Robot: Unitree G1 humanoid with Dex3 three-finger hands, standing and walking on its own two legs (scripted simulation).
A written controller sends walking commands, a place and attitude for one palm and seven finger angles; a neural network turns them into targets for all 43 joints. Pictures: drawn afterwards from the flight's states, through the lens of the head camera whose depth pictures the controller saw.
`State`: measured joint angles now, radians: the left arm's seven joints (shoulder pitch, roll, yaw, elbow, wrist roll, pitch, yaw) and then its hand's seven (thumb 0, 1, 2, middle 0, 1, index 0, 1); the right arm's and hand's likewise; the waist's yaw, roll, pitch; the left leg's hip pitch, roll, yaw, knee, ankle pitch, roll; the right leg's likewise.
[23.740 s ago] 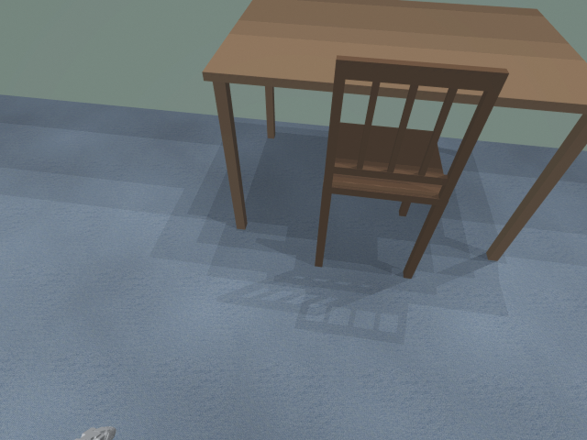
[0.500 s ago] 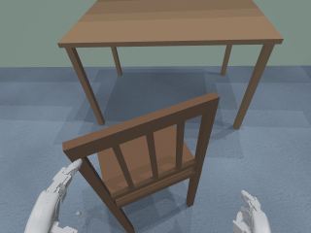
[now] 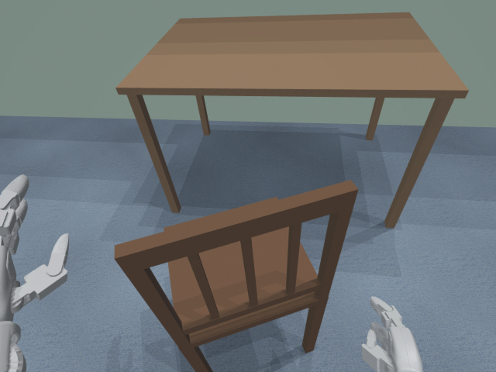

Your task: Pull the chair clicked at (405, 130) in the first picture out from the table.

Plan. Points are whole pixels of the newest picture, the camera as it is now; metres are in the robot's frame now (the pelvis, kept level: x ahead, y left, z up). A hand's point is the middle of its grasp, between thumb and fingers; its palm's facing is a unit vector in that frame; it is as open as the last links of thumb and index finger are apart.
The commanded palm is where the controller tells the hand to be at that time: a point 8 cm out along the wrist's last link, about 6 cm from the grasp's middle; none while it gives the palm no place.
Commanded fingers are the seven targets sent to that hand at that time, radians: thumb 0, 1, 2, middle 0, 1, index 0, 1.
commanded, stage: draw the hand back to the body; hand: left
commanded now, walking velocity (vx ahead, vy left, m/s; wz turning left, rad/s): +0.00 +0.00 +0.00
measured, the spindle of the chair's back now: (250, 273) +0.33 +0.05 -0.08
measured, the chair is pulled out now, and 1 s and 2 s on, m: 0.56 0.56 0.56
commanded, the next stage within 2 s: step back with the hand held close in 0.38 s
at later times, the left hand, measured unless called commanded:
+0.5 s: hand (47, 252) +0.21 +0.28 +0.16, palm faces +0.46 -0.78 -0.41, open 7.5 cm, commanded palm +0.16 +0.32 +0.18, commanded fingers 0.00 0.90 0.90 -0.20 -0.30 -0.20 -0.30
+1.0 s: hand (31, 275) +0.18 +0.29 +0.16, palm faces +0.40 -0.75 -0.52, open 7.4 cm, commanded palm +0.12 +0.32 +0.18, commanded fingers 0.00 0.90 0.90 -0.20 -0.30 -0.20 -0.30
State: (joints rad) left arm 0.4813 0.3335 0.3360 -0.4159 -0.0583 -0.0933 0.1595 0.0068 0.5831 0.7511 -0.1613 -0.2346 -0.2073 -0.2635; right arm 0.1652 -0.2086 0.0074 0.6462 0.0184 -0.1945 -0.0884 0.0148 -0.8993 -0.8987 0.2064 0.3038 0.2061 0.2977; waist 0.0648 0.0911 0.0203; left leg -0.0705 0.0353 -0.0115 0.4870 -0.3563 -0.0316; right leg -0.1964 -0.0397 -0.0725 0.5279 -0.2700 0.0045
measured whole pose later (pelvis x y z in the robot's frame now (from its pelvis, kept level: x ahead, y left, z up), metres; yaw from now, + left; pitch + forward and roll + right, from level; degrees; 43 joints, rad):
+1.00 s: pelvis -0.03 +0.03 +0.00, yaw -2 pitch +0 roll +0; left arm 0.57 0.41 0.44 -0.50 -0.05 -0.15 0.17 0.02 0.88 0.90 -0.21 -0.30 -0.21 -0.31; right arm 0.18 -0.20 -0.02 0.61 0.02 -0.07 -0.09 0.01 -0.90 -0.90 0.21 0.30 0.20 0.30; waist 0.01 0.02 0.06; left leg -0.20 0.01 0.04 0.53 -0.32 0.00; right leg -0.32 -0.06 -0.02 0.51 -0.19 0.04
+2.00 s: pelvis -0.10 +0.01 -0.01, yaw +1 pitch +2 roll +1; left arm 0.57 0.44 0.47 -0.58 -0.01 -0.23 0.17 0.01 0.88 0.90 -0.21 -0.30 -0.21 -0.31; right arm 0.13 -0.19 -0.04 0.63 0.00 -0.08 -0.08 0.01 -0.90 -0.90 0.21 0.30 0.21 0.30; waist -0.03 -0.06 0.06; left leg -0.36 -0.01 0.02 0.72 -0.46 -0.01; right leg -0.44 -0.06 -0.02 0.52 -0.12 0.02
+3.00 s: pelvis -0.27 -0.03 +0.00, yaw -1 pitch -3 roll -1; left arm 0.51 0.37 0.40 -0.46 -0.01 -0.20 0.17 0.02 0.88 0.90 -0.21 -0.30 -0.21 -0.30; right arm 0.24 -0.19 0.00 0.67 0.00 -0.12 -0.07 0.01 -0.90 -0.90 0.21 0.30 0.21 0.30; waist 0.00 -0.01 0.02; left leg -0.29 0.01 -0.01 0.60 -0.37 0.03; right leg -0.29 -0.02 -0.05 0.50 -0.22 0.00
